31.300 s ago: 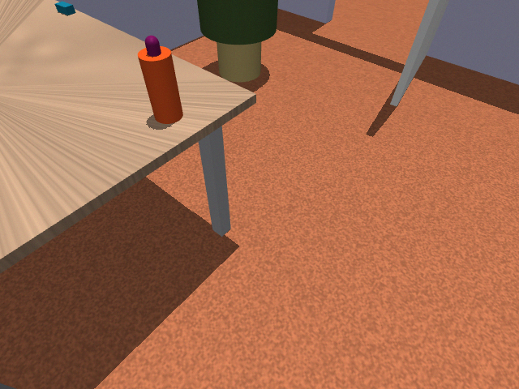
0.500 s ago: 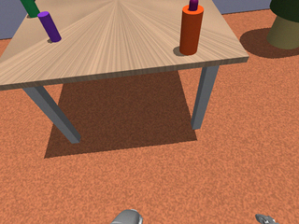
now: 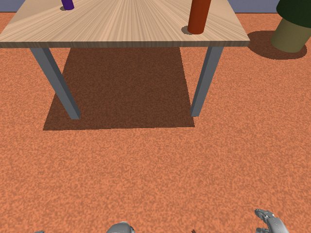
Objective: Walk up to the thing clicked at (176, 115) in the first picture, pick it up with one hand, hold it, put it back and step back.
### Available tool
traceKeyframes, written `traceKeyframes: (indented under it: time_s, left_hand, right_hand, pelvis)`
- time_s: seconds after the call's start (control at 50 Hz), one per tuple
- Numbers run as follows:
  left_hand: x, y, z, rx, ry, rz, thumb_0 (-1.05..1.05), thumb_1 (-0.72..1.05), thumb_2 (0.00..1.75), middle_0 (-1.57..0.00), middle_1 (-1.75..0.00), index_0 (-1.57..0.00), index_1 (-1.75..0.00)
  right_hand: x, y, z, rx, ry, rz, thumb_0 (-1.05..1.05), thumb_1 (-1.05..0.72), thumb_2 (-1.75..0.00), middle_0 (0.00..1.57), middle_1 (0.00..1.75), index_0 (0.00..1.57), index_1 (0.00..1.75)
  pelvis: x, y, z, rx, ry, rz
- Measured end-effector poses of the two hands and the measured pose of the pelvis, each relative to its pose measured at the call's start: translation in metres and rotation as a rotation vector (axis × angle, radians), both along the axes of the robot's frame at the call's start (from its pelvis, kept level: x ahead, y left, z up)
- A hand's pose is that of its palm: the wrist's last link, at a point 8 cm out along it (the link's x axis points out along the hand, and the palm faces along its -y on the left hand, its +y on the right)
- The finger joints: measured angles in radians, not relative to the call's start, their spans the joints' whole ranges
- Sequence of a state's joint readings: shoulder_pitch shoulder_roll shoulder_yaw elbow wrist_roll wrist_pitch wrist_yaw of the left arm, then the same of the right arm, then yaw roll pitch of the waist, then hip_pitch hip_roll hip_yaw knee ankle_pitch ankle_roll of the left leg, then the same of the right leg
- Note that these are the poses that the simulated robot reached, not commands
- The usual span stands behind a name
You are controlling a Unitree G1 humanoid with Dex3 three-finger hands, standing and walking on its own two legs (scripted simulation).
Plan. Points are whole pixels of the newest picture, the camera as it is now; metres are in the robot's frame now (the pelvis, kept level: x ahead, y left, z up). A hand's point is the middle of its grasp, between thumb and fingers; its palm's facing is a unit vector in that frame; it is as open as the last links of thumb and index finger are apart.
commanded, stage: step back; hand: right
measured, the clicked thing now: (200, 6) +0.98 -0.16 +0.07
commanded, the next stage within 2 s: stand in 1.54 s
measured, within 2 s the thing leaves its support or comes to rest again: neither
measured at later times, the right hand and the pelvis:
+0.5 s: hand out of the picture -0.02 -0.25 -0.16, palm faces -0.11 +0.93 -0.34, open 7.4 cm; pelvis -0.10 +0.00 +0.00, yaw +5 degrees
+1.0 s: hand out of the picture +0.03 -0.23 -0.15, palm faces -0.12 +0.92 -0.37, open 7.4 cm; pelvis -0.06 +0.03 +0.00, yaw +4 degrees
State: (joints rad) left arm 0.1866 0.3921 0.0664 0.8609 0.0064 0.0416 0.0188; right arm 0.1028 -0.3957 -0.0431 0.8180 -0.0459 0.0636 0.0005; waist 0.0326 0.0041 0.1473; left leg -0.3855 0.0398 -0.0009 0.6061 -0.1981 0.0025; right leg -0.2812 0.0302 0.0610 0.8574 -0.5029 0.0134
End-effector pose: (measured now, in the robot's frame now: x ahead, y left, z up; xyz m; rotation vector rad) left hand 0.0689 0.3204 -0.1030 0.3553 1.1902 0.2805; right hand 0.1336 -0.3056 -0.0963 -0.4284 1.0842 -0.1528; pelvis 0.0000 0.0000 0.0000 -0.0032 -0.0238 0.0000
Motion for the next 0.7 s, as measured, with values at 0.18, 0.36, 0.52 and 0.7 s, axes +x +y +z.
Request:
traceKeyframes:
  time_s: [0.18,0.36,0.52,0.7]
  left_hand:
    - [-0.102,-0.017,0.022,0.068,0.094,0.027,0.01,0.90,0.90,-0.21,-0.30,-0.20,-0.30]
    - [-0.128,0.008,0.031,0.107,-0.031,0.060,0.01,0.90,0.90,-0.21,-0.30,-0.20,-0.30]
    - [-0.150,0.018,0.010,0.029,0.015,0.079,0.01,0.90,0.90,-0.21,-0.30,-0.20,-0.30]
    - [-0.138,-0.013,0.001,-0.014,-0.021,0.061,0.01,0.90,0.90,-0.21,-0.30,-0.20,-0.30]
  right_hand:
    - [-0.056,-0.010,-0.020,0.094,0.016,-0.040,0.01,-0.91,-0.89,0.20,0.30,0.21,0.30]
    - [-0.135,-0.007,-0.039,0.063,0.178,-0.002,0.01,-0.91,-0.90,0.20,0.30,0.21,0.30]
    - [-0.159,0.011,-0.019,0.064,0.121,-0.025,0.01,-0.91,-0.89,0.20,0.30,0.21,0.30]
    - [-0.136,-0.006,-0.022,0.044,0.096,-0.028,0.01,-0.90,-0.89,0.20,0.30,0.21,0.30]
  pelvis:
    - [-0.056,-0.016,0.005,0.032,-0.012,-0.022]
    - [-0.092,-0.006,-0.002,0.015,-0.007,0.091]
    - [-0.100,0.004,0.002,0.030,-0.029,0.085]
    - [-0.090,-0.008,-0.002,-0.010,-0.035,0.078]
